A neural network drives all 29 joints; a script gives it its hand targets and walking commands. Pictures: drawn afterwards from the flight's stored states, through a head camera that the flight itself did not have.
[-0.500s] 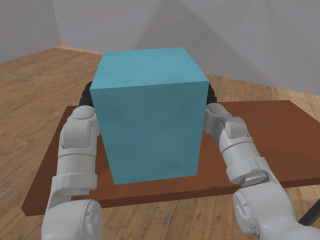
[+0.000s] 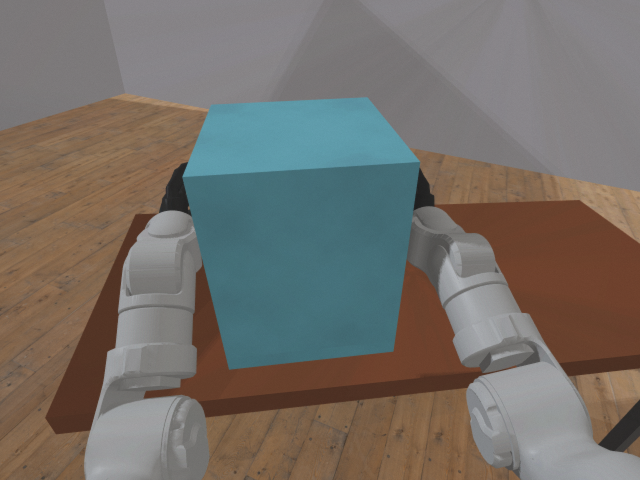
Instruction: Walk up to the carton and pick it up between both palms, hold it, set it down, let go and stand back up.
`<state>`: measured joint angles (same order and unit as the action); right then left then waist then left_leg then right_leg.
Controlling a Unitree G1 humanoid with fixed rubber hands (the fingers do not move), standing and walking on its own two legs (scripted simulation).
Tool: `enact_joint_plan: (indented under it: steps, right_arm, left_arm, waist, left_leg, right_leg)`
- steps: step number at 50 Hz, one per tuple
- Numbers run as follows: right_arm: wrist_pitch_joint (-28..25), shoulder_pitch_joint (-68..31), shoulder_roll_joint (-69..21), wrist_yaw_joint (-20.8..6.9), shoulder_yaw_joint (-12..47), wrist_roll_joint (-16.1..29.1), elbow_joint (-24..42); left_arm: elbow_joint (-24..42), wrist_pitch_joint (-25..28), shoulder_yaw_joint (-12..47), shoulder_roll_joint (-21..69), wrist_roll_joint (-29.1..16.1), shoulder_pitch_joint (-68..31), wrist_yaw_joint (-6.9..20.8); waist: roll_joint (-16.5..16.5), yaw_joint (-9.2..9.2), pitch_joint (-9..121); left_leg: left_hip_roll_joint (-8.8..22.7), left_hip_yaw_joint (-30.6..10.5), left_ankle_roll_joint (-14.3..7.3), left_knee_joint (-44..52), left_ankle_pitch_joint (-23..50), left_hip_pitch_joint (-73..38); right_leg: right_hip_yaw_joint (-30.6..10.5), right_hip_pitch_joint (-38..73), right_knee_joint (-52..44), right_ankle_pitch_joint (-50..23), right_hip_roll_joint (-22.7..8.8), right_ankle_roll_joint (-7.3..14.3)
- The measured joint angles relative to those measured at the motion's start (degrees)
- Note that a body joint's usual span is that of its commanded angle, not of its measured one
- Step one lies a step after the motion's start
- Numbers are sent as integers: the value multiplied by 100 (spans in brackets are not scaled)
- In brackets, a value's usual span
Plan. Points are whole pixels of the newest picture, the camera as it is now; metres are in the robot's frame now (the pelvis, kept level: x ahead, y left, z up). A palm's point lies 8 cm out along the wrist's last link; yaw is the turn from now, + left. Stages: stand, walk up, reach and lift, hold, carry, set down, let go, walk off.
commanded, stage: hold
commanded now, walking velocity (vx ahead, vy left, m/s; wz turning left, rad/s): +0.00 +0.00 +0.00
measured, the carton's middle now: (301, 227) +0.37 +0.02 +0.21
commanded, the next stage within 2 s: none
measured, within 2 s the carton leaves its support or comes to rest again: neither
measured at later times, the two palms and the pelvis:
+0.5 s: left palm (180, 219) +0.37 +0.16 +0.22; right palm (419, 216) +0.37 -0.13 +0.22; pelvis +0.00 +0.00 +0.00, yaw +0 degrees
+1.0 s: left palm (176, 219) +0.37 +0.16 +0.22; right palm (416, 215) +0.37 -0.13 +0.23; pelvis +0.00 +0.00 +0.00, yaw +0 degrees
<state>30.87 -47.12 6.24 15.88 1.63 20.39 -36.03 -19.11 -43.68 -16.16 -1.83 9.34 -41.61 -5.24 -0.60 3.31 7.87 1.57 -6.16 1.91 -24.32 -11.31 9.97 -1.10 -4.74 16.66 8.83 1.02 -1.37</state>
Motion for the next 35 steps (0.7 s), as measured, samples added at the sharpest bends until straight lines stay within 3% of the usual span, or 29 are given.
enact_joint_plan:
  steps: [22,35]
  right_arm:
    - [-40,-84,20,-24,1,2,-109]
    - [-2,214,24,56,126,106,281]
  left_arm:
    - [-71,27,-24,0,2,-68,-26]
    - [352,-81,62,40,-15,211,-24]
  waist:
    - [32,-5,22]
    - [39,81,-11]
  left_leg:
    - [5,-14,10,31,3,-9]
    - [0,-34,3,-2,-39,-52]
  right_leg:
    - [-3,0,-11,5,11,14]
    - [6,81,-50,15,13,5]
